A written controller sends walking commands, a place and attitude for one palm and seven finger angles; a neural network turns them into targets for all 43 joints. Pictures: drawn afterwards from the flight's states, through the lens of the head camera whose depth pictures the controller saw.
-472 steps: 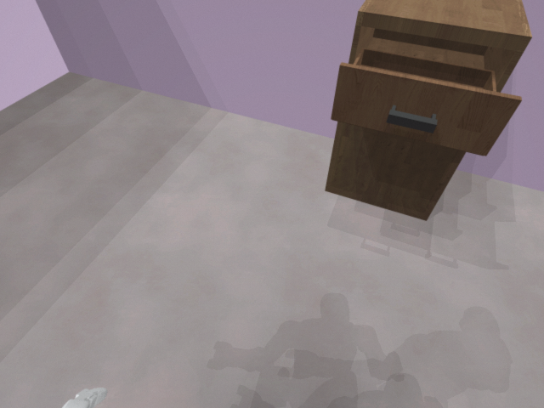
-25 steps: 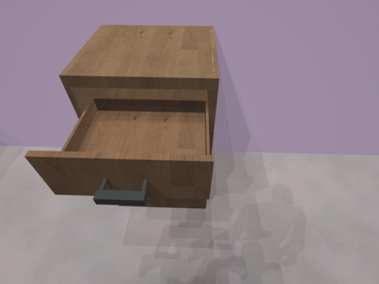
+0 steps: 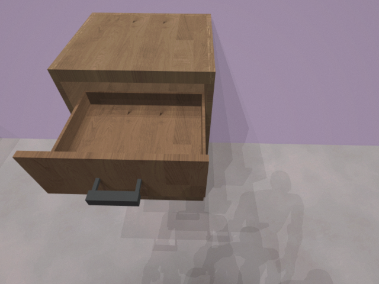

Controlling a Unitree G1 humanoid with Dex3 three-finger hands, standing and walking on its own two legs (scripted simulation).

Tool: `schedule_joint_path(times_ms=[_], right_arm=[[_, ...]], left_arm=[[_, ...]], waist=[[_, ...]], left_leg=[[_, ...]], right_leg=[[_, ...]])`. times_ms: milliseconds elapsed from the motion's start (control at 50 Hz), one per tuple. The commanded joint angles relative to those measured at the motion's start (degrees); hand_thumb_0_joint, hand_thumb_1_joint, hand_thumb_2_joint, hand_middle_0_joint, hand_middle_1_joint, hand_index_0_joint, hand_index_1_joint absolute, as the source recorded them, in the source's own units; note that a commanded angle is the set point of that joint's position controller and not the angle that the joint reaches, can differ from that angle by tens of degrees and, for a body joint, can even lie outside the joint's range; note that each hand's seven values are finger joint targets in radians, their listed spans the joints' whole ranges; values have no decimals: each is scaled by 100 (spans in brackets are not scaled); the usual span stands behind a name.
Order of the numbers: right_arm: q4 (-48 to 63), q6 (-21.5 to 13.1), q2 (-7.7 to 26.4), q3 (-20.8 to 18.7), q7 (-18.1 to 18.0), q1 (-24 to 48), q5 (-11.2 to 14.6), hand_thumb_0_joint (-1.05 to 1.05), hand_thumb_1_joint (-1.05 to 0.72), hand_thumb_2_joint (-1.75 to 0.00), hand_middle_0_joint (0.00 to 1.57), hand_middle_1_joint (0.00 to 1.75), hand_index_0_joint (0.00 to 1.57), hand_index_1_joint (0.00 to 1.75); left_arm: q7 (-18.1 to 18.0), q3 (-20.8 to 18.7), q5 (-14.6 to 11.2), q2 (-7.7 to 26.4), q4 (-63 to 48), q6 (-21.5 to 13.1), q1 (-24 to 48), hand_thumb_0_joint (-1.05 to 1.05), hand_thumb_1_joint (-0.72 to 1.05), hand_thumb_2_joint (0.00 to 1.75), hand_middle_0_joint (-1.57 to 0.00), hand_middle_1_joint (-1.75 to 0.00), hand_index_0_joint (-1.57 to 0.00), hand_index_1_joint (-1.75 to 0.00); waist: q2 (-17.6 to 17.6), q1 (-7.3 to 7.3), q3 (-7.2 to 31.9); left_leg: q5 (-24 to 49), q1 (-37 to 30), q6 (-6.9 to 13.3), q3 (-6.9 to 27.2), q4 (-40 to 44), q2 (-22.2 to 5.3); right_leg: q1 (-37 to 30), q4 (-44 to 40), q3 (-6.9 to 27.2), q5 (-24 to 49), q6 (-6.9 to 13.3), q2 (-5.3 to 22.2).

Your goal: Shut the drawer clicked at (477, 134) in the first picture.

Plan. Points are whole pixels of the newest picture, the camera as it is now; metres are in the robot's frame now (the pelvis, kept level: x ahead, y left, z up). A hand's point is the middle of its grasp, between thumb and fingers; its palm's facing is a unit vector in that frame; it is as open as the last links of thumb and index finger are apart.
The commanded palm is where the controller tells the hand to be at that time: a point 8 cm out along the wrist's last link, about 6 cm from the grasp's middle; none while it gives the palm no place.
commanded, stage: look again from close up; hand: left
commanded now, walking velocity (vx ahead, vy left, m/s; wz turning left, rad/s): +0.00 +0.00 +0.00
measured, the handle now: (116, 190) +0.34 +0.21 -0.05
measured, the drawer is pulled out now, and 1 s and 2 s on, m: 0.30 0.30 0.30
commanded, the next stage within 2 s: raise the hand and make a fist in 0.30 s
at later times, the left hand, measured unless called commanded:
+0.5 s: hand out of the picture +0.08 +0.18 -0.13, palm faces +0.18 -0.95 -0.25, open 7.2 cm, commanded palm +0.11 +0.20 -0.07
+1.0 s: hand (117, 281) +0.14 +0.15 -0.02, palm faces +0.11 -0.99 -0.08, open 5.0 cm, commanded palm +0.12 +0.20 -0.02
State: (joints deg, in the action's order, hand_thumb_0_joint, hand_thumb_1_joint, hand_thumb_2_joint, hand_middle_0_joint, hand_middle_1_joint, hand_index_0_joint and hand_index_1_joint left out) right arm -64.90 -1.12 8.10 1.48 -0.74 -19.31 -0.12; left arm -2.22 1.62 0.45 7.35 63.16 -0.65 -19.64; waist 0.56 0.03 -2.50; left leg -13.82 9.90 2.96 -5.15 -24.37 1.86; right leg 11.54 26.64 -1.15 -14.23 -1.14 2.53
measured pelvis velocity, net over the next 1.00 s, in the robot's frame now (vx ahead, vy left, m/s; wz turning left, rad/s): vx -0.03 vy -0.06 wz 0.08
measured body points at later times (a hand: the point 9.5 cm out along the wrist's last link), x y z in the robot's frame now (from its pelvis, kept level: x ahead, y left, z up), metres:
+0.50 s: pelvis +0.01 -0.02 +0.00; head +0.03 -0.02 +0.45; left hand +0.07 +0.23 -0.11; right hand +0.04 -0.25 -0.15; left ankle +0.00 +0.08 -0.74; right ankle +0.00 -0.13 -0.74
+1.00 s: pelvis -0.03 -0.06 -0.09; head +0.02 -0.05 +0.36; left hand +0.13 +0.20 -0.02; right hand +0.23 -0.25 -0.14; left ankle -0.01 +0.08 -0.74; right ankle +0.00 -0.13 -0.74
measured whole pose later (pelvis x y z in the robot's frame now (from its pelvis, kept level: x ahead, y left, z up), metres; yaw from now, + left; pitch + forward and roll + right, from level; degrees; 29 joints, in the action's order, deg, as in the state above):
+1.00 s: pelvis -0.03 -0.06 -0.09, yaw +5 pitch +12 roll -2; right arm -29.2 -14.3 13.2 0.7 -2.4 -7.9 1.6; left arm 17.3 -8.8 -15.6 12.6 -2.9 -28.8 -28.6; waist 1.4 -3.3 7.3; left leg -29.4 48.6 -1.7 3.4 -66.1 -2.0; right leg 45.8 64.0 -9.2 -30.3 4.1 0.3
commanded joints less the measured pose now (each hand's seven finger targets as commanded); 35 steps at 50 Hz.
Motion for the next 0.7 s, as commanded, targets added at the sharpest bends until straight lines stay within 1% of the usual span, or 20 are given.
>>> schedule_joint_path(times_ms=[0,100,160,200,360,380,400,420,440,460,480,500,520,540,580,600,620,640,660,680], right_arm=[[93,-110,455,-99,-72,-299,3,0,-90,-90,20,30,20,30],[59,-119,398,-106,-95,-259,1,0,-90,-90,20,30,20,30],[24,-112,390,-104,-101,-182,-2,0,-90,-90,20,30,20,30],[25,-103,389,-103,-100,-184,-3,0,-90,-90,20,30,20,30],[48,-100,428,-106,-102,-106,-5,0,-90,-90,20,30,20,30],[465,-124,730,-165,-55,377,20,0,-90,-90,20,30,20,30],[2535,-920,1726,-319,-313,307,280,0,-90,-90,20,30,20,30],[2243,-1459,1244,-208,-472,809,176,0,-90,-90,20,30,20,30],[2251,-1686,993,-275,-392,762,273,0,-90,-90,20,30,20,30],[2064,-1757,1188,-242,-351,542,276,0,-90,-90,20,30,20,30],[2411,-1870,1312,-328,-331,697,256,0,-90,-90,20,30,20,30],[2560,-1948,1446,-406,-312,710,146,0,-90,-90,20,30,20,30],[2738,-1965,1433,-465,-283,727,61,0,-90,-90,20,30,20,30],[2965,-1985,1383,-516,-204,840,54,0,-90,-90,20,30,20,30],[3336,-1961,1274,-575,-43,1105,16,0,-90,-90,20,30,20,30],[3484,-1918,1263,-615,46,1185,17,0,-90,-90,20,30,20,30],[3613,-1875,1273,-674,116,1280,22,0,-90,-90,20,30,20,30],[3674,-1796,1287,-739,199,1297,39,0,-90,-90,20,30,20,30],[3934,-1690,1268,-762,225,1398,69,0,-90,-90,20,30,20,30],[4174,-1596,1270,-742,217,1549,91,0,-90,-90,20,30,20,30]], left_arm=[[-61,-87,10,525,-118,-87,-361,0,90,90,-20,-30,-20,-30],[-72,-98,13,486,-115,-94,-322,0,90,90,-20,-30,-20,-30],[-68,-89,15,484,-90,-87,-332,0,90,90,-20,-30,-20,-30],[-68,-91,14,501,-94,-95,-319,0,90,90,-20,-30,-20,-30],[-57,-94,11,537,-134,-94,-286,0,90,90,-20,-30,-20,-30],[-231,-165,105,802,72,-198,-430,0,90,90,-20,-30,-20,-30],[-156,-681,-1076,1835,-8750,-1380,3682,0,90,90,-22,-32,-22,-32],[-398,-571,-602,1382,-7325,-1092,1297,0,90,90,-24,-34,-24,-34],[-571,150,-716,257,-6294,-285,-299,0,90,90,-26,-37,-26,-37],[-469,535,-877,-322,-6362,-234,-121,0,90,90,-28,-39,-28,-39],[-393,445,-952,-160,-6755,-477,167,0,90,90,-30,-41,-30,-41],[-305,149,-920,148,-6703,-753,135,0,90,90,-32,-43,-32,-43],[-169,-45,-920,128,-6348,-1058,-206,0,90,90,-34,-45,-34,-45],[64,-121,-968,11,-6096,-1397,-869,0,90,90,-36,-47,-36,-47],[678,-267,-1164,-216,-5613,-2189,-1976,0,90,90,-40,-52,-40,-52],[1035,-425,-1269,-138,-5638,-2628,-2186,0,90,90,-42,-54,-42,-54],[1382,-769,-1342,142,-5633,-3077,-2177,0,90,90,-44,-56,-44,-56],[1694,-1263,-1312,610,-5437,-3463,-2274,0,90,90,-46,-58,-46,-58],[1828,-1497,-1296,801,-5578,-3572,-2392,0,90,90,-48,-60,-48,-60],[1904,-1417,-1295,831,-5992,-3513,-2187,0,90,90,-50,-62,-50,-62]], waist=[[-161,-1,-161],[-156,16,-151],[-58,-7,-295],[-161,10,-248],[-82,-1,-237],[-436,-130,-256],[638,490,2646],[1502,-39,2701],[1157,118,1558],[413,261,817],[114,341,259],[-380,429,368],[-983,406,322],[-939,143,452],[-1382,-207,638],[-1383,-294,823],[-1292,-340,968],[-859,-408,1077],[-646,-507,1289],[-447,-525,1504]], left_leg=[[775,13,-14,710,471,-732],[1092,-95,-28,700,449,-751],[1062,-86,-35,682,485,-755],[1050,-139,-49,664,487,-760],[1047,-201,-65,641,532,-770],[1571,399,-236,570,-561,-885],[1929,-1150,-172,600,32,-222],[2749,-1490,-223,520,19,-500],[2590,-637,-400,670,106,-573],[1795,-158,-316,713,-18,-497],[963,319,-232,828,-256,-416],[449,637,-169,824,-565,-309],[176,1073,-176,824,-847,-258],[141,1331,-220,715,-1085,-192],[9,2123,-315,561,-1619,-148],[-47,2504,-346,502,-1904,-102],[-24,2827,-371,448,-2206,-67],[42,3040,-414,423,-2472,-45],[20,3248,-366,303,-2620,14],[-44,3333,-306,220,-2722,54]], right_leg=[[76,-444,421,663,315,385],[18,-427,423,954,321,384],[80,-474,431,946,313,396],[43,-494,438,1015,320,403],[-1,-563,457,1053,324,407],[-43,-426,496,2672,212,609],[-474,84,88,2150,272,4],[-166,376,-11,1005,377,-183],[466,491,-312,96,251,-149],[748,428,-409,107,195,-169],[1025,327,-482,97,182,-177],[1279,326,-506,5,179,-184],[1632,495,-565,-250,174,-214],[1706,700,-540,-357,216,-215],[2046,1345,-517,-387,243,-235],[2100,1654,-444,-255,261,-221],[2125,1938,-322,13,282,-197],[2062,2190,-128,327,339,-132],[1983,2338,-32,324,346,-102],[1971,2428,69,264,334,-90]])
